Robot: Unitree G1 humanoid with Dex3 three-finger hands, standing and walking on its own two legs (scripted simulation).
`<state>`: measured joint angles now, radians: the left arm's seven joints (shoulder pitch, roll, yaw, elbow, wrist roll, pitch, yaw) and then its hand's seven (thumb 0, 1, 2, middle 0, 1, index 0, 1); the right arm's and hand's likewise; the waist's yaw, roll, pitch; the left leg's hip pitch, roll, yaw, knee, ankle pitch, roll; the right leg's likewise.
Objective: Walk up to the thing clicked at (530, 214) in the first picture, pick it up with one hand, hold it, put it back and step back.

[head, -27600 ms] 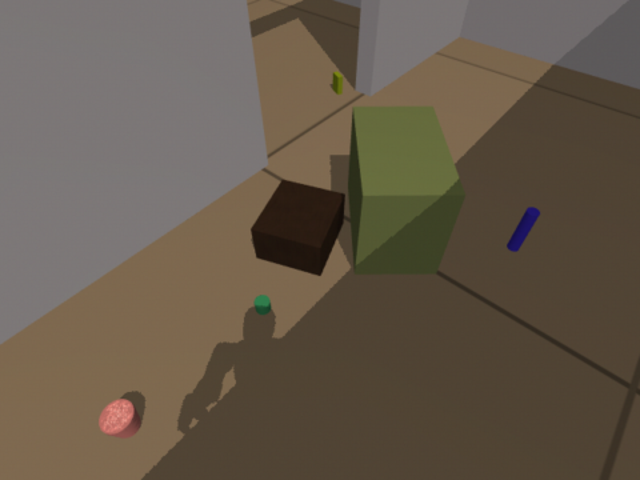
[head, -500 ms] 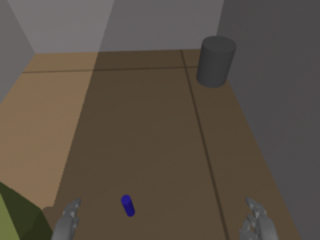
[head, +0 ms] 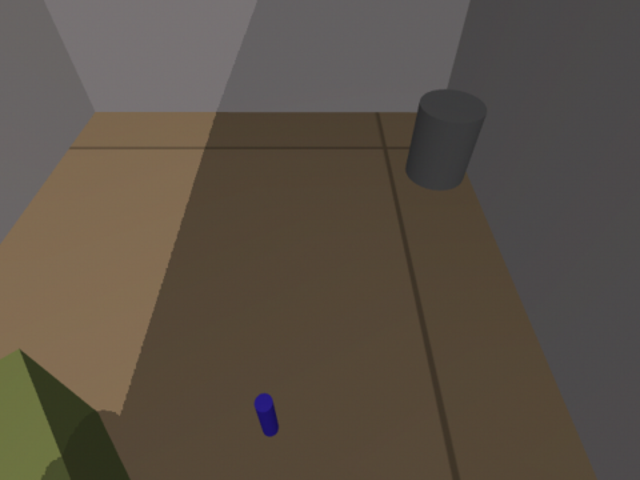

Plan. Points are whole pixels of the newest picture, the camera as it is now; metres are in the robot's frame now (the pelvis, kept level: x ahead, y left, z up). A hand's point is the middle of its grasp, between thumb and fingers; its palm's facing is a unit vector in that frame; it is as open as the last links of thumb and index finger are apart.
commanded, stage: stand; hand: left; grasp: from the side
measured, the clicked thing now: (267, 416) +0.41 +0.16 -0.66
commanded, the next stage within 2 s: step back in 1.82 s
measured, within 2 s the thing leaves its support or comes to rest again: neither
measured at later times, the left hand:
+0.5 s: hand out of the picture +0.03 +0.24 -0.14, palm faces +0.00 -0.93 -0.36, open 7.4 cm
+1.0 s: hand out of the picture +0.07 +0.23 -0.14, palm faces -0.01 -0.94 -0.34, open 7.4 cm
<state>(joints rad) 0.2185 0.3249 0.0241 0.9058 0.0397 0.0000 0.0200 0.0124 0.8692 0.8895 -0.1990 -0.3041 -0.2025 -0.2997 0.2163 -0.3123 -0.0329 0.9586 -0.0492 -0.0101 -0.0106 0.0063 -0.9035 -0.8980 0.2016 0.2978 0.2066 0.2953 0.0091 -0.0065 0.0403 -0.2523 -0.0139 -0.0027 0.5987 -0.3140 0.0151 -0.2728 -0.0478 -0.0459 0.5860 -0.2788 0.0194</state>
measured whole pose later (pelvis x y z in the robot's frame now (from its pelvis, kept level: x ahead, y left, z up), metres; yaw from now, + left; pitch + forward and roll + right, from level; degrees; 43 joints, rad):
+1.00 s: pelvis +0.00 -0.02 +0.02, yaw +0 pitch -3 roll +0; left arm 0.10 0.32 0.01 1.16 0.02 -0.01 0.01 0.01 0.90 0.89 -0.20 -0.30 -0.20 -0.30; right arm 0.14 -0.33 -0.01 1.14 -0.02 -0.01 -0.01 0.00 -0.90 -0.90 0.20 0.30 0.21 0.30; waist 0.00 0.02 0.06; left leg -0.10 0.01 -0.01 0.33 -0.18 -0.02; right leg -0.13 -0.02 -0.06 0.34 -0.16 0.00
